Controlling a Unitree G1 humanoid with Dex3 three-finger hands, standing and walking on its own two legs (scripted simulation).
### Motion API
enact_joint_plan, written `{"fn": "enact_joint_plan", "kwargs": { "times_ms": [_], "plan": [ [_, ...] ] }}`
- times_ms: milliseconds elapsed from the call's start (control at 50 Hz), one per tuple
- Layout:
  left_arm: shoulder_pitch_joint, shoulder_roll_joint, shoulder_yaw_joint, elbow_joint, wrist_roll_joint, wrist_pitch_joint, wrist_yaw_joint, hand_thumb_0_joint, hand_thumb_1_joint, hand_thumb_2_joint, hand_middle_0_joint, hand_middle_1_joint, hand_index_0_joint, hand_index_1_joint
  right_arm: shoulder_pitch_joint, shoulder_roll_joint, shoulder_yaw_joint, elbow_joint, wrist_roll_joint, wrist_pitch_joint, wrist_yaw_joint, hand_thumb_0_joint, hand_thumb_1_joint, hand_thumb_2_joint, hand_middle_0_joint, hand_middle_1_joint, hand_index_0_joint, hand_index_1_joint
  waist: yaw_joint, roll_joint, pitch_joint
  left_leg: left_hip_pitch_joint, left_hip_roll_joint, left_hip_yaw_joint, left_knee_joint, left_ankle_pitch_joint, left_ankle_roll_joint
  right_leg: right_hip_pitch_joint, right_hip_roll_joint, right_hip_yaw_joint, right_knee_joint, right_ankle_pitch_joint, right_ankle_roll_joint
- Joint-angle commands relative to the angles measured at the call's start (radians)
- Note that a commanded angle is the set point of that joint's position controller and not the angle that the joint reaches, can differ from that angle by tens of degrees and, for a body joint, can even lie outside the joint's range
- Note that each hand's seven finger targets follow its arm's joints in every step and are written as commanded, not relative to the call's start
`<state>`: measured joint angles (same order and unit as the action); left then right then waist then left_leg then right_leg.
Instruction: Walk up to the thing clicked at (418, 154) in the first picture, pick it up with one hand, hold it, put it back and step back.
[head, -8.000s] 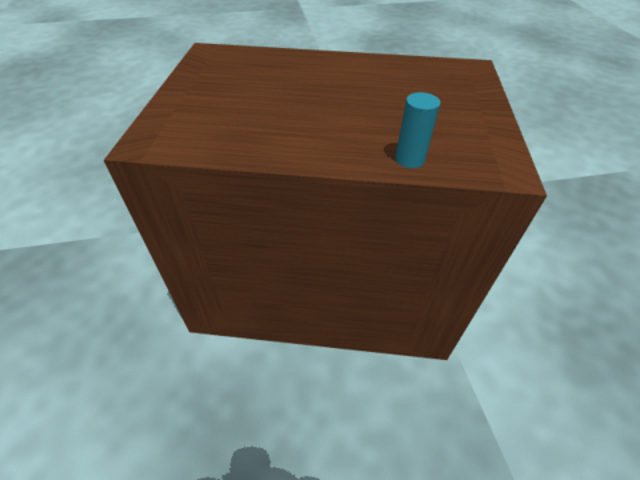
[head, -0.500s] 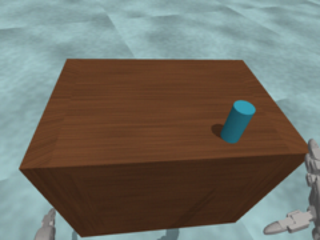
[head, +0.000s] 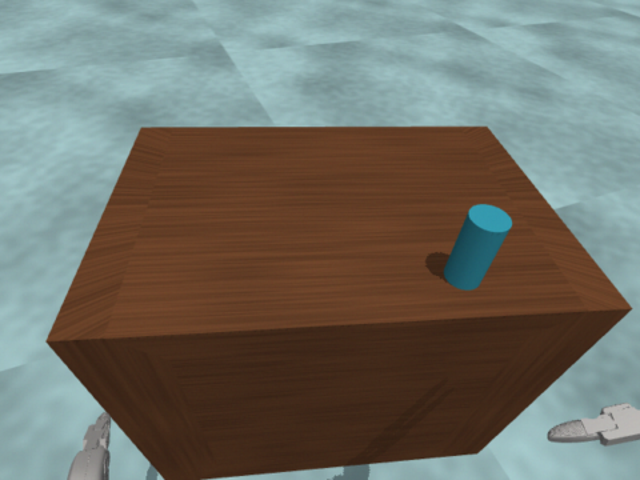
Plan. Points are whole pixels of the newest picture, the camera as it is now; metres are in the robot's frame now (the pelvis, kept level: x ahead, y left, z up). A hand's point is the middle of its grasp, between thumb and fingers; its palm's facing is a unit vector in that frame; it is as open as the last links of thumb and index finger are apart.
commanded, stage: go down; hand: right
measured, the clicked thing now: (475, 249) +0.45 -0.27 +0.04
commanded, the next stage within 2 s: none
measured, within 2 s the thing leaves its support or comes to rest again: neither
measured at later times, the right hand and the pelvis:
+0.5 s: hand out of the picture +0.28 -0.38 +0.13, palm faces +0.28 +0.95 -0.11, open 17.4 cm; pelvis +0.00 -0.01 +0.00, yaw +0 degrees
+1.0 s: hand out of the picture +0.31 -0.41 +0.15, palm faces +0.26 +0.97 -0.01, open 17.4 cm; pelvis +0.00 -0.01 -0.01, yaw +0 degrees
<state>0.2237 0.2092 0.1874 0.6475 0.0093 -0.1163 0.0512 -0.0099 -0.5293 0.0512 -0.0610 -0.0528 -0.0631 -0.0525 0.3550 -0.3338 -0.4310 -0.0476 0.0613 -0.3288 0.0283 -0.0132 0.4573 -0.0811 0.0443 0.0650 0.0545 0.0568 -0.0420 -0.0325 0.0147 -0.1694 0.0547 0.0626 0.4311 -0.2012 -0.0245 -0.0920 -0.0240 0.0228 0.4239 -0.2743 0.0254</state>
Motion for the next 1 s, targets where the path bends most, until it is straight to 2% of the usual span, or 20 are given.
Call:
{"fn": "enact_joint_plan", "kwargs": {
  "times_ms": [0, 20, 40, 60, 100, 160, 220, 320, 360, 420, 480, 500, 560, 600, 680, 740, 760, 800, 880, 980],
  "plan": [
    [-0.093, 0.120, 0.002, -0.117, -0.016, -0.052, 0.026, 0.000, -0.543, 0.046, -0.057, -0.047, -0.057, -0.046, -0.236, -0.297, -0.172, -0.112, 0.066, -0.043, 0.053, 0.000, 0.479, -0.093, 0.020, 0.061, 0.038, 0.062, 0.025, -0.009, -0.028, 0.037, -0.030, 0.006, -0.088, 0.056, 0.006, -0.106, 0.049, -0.035, -0.079, 0.088, -0.037],
    [-0.112, 0.089, -0.031, -0.094, -0.022, -0.053, 0.032, 0.000, -0.543, 0.045, -0.057, -0.045, -0.057, -0.044, -0.283, -0.316, -0.179, -0.103, 0.083, -0.039, 0.077, 0.000, 0.489, -0.093, 0.019, 0.062, 0.037, 0.062, 0.018, -0.026, -0.027, 0.032, -0.032, 0.005, -0.092, 0.048, 0.006, -0.110, 0.048, -0.032, -0.081, 0.080, -0.038],
    [-0.134, 0.131, -0.002, -0.100, -0.027, -0.058, 0.044, 0.000, -0.542, 0.043, -0.056, -0.045, -0.057, -0.043, -0.323, -0.350, -0.199, -0.061, 0.102, -0.029, 0.102, 0.000, 0.487, -0.087, 0.022, 0.060, 0.039, 0.060, 0.031, -0.030, -0.035, 0.028, -0.032, 0.003, -0.092, 0.046, 0.007, -0.111, 0.048, -0.030, -0.084, 0.071, -0.039],
    [-0.124, 0.127, -0.016, -0.047, -0.029, -0.055, 0.050, 0.000, -0.544, 0.044, -0.056, -0.044, -0.056, -0.043, -0.342, -0.371, -0.210, -0.015, 0.124, -0.019, 0.127, 0.000, 0.498, -0.088, 0.020, 0.061, 0.039, 0.061, 0.027, -0.052, -0.024, 0.026, -0.029, 0.001, -0.094, 0.031, 0.007, -0.127, 0.051, -0.028, -0.087, 0.056, -0.038],
    [-0.153, 0.094, -0.073, -0.064, -0.035, -0.067, 0.059, 0.000, -0.534, 0.035, -0.055, -0.045, -0.060, -0.040, -0.413, -0.387, -0.211, 0.053, 0.157, 0.000, 0.190, 0.000, 0.524, -0.090, 0.014, 0.064, 0.035, 0.064, 0.027, -0.069, -0.059, 0.026, -0.030, -0.001, -0.085, 0.040, 0.010, -0.127, 0.045, -0.022, -0.081, 0.066, -0.035],
    [-0.155, 0.155, -0.064, -0.097, -0.036, -0.083, 0.091, 0.000, -0.532, 0.033, -0.055, -0.048, -0.061, -0.041, -0.512, -0.476, -0.255, 0.143, 0.198, 0.028, 0.266, 0.000, 0.514, -0.082, 0.018, 0.059, 0.037, 0.059, 0.036, -0.064, -0.141, 0.047, -0.035, 0.012, -0.061, 0.106, 0.017, -0.103, 0.041, -0.015, -0.070, 0.130, -0.031],
    [-0.105, 0.123, -0.121, -0.076, -0.035, -0.101, 0.107, 0.000, -0.540, 0.038, -0.055, -0.050, -0.060, -0.045, -0.579, -0.528, -0.285, 0.239, 0.231, 0.059, 0.332, 0.000, 0.506, -0.081, 0.020, 0.058, 0.037, 0.058, 0.018, -0.073, -0.196, 0.073, -0.031, 0.014, -0.039, 0.191, 0.018, -0.090, 0.042, -0.016, -0.045, 0.222, -0.027],
    [-0.077, 0.199, -0.089, -0.065, -0.029, -0.121, 0.126, 0.000, -0.546, 0.041, -0.056, -0.056, -0.061, -0.051, -0.670, -0.596, -0.300, 0.399, 0.266, 0.117, 0.418, 0.000, 0.511, -0.079, 0.019, 0.057, 0.034, 0.057, 0.031, -0.078, -0.186, 0.034, -0.036, 0.021, -0.034, 0.178, 0.025, -0.110, 0.032, -0.011, -0.039, 0.222, -0.025],
    [-0.094, 0.210, -0.090, -0.091, -0.027, -0.137, 0.130, 0.000, -0.551, 0.046, -0.058, -0.056, -0.060, -0.053, -0.699, -0.610, -0.291, 0.428, 0.266, 0.131, 0.443, 0.000, 0.528, -0.079, 0.018, 0.058, 0.035, 0.058, 0.021, -0.076, -0.203, 0.039, -0.041, 0.025, -0.021, 0.205, 0.027, -0.111, 0.025, -0.006, -0.030, 0.272, -0.021],
    [-0.091, 0.170, -0.137, -0.078, -0.025, -0.146, 0.129, 0.000, -0.549, 0.044, -0.059, -0.058, -0.062, -0.054, -0.711, -0.589, -0.265, 0.443, 0.263, 0.139, 0.468, 0.000, 0.521, -0.082, 0.018, 0.059, 0.034, 0.059, 0.011, -0.079, -0.200, 0.031, -0.049, 0.026, -0.008, 0.200, 0.032, -0.119, 0.014, 0.000, -0.019, 0.311, -0.016],
    [-0.100, 0.207, -0.120, -0.107, -0.019, -0.152, 0.136, 0.000, -0.552, 0.047, -0.059, -0.059, -0.062, -0.056, -0.747, -0.634, -0.293, 0.440, 0.267, 0.141, 0.476, 0.000, 0.526, -0.087, 0.015, 0.060, 0.032, 0.060, 0.013, -0.068, -0.249, 0.038, -0.053, 0.023, -0.001, 0.209, 0.034, -0.110, 0.011, 0.004, -0.005, 0.337, -0.016],
    [-0.104, 0.199, -0.136, -0.123, -0.018, -0.154, 0.137, 0.000, -0.554, 0.048, -0.060, -0.058, -0.061, -0.056, -0.755, -0.640, -0.300, 0.432, 0.270, 0.140, 0.481, 0.000, 0.510, -0.087, 0.019, 0.060, 0.034, 0.060, 0.009, -0.066, -0.256, 0.045, -0.051, 0.021, 0.000, 0.219, 0.033, -0.113, 0.013, 0.003, 0.001, 0.342, -0.017],
    [-0.061, 0.200, -0.136, -0.114, -0.018, -0.153, 0.146, 0.000, -0.554, 0.050, -0.059, -0.057, -0.060, -0.055, -0.773, -0.675, -0.323, 0.436, 0.272, 0.144, 0.484, 0.000, 0.506, -0.085, 0.023, 0.059, 0.036, 0.059, 0.013, -0.078, -0.247, 0.045, -0.049, 0.017, -0.004, 0.214, 0.033, -0.123, 0.018, -0.004, -0.001, 0.307, -0.020],
    [-0.054, 0.166, -0.167, -0.102, -0.017, -0.152, 0.146, 0.000, -0.555, 0.049, -0.060, -0.056, -0.060, -0.056, -0.794, -0.694, -0.331, 0.432, 0.269, 0.151, 0.489, 0.000, 0.488, -0.085, 0.026, 0.058, 0.037, 0.058, 0.009, -0.116, -0.261, 0.049, -0.046, 0.010, -0.002, 0.220, 0.035, -0.124, 0.022, -0.008, 0.005, 0.311, -0.018],
    [-0.029, 0.166, -0.174, -0.052, -0.019, -0.154, 0.160, 0.000, -0.561, 0.053, -0.060, -0.055, -0.057, -0.058, -0.875, -0.751, -0.343, 0.483, 0.281, 0.176, 0.521, 0.000, 0.502, -0.086, 0.025, 0.059, 0.037, 0.059, 0.032, -0.151, -0.223, 0.009, -0.048, 0.009, -0.003, 0.209, 0.036, -0.142, 0.020, -0.008, 0.005, 0.288, -0.019],
    [-0.063, 0.238, -0.125, -0.088, -0.016, -0.175, 0.176, 0.000, -0.559, 0.050, -0.060, -0.056, -0.058, -0.057, -0.939, -0.797, -0.347, 0.531, 0.285, 0.194, 0.557, 0.000, 0.525, -0.085, 0.022, 0.061, 0.035, 0.061, 0.057, -0.146, -0.249, -0.009, -0.051, 0.010, 0.001, 0.187, 0.036, -0.144, 0.017, 0.000, 0.017, 0.261, -0.022],
    [-0.047, 0.228, -0.140, -0.094, -0.015, -0.178, 0.180, 0.000, -0.565, 0.052, -0.061, -0.055, -0.058, -0.059, -0.956, -0.799, -0.337, 0.564, 0.277, 0.206, 0.567, 0.000, 0.521, -0.090, 0.019, 0.062, 0.032, 0.062, 0.067, -0.134, -0.258, -0.014, -0.049, 0.006, 0.002, 0.196, 0.036, -0.138, 0.019, -0.003, 0.019, 0.260, -0.025],
    [-0.040, 0.163, -0.196, -0.058, -0.017, -0.180, 0.177, 0.000, -0.559, 0.049, -0.061, -0.057, -0.059, -0.058, -0.963, -0.796, -0.327, 0.634, 0.279, 0.214, 0.589, 0.000, 0.524, -0.088, 0.021, 0.062, 0.033, 0.062, 0.055, -0.137, -0.219, -0.026, -0.049, 0.009, 0.008, 0.197, 0.036, -0.177, 0.019, 0.000, 0.028, 0.270, -0.025],
    [-0.043, 0.217, -0.170, -0.101, -0.004, -0.190, 0.184, 0.000, -0.558, 0.046, -0.062, -0.058, -0.062, -0.059, -0.994, -0.841, -0.323, 0.722, 0.258, 0.219, 0.605, 0.000, 0.534, -0.090, 0.018, 0.063, 0.031, 0.063, 0.067, -0.112, -0.263, -0.039, -0.053, 0.009, 0.021, 0.186, 0.035, -0.196, 0.016, 0.006, 0.046, 0.266, -0.025],
    [-0.079, 0.209, -0.190, -0.137, -0.002, -0.202, 0.183, 0.000, -0.563, 0.051, -0.064, -0.058, -0.062, -0.059, -1.041, -0.901, -0.343, 0.786, 0.250, 0.197, 0.611, 0.000, 0.546, -0.090, 0.018, 0.063, 0.032, 0.063, 0.057, -0.072, -0.288, -0.024, -0.039, -0.006, 0.024, 0.156, 0.028, -0.242, 0.029, 0.001, 0.060, 0.177, -0.036]
  ]
}}
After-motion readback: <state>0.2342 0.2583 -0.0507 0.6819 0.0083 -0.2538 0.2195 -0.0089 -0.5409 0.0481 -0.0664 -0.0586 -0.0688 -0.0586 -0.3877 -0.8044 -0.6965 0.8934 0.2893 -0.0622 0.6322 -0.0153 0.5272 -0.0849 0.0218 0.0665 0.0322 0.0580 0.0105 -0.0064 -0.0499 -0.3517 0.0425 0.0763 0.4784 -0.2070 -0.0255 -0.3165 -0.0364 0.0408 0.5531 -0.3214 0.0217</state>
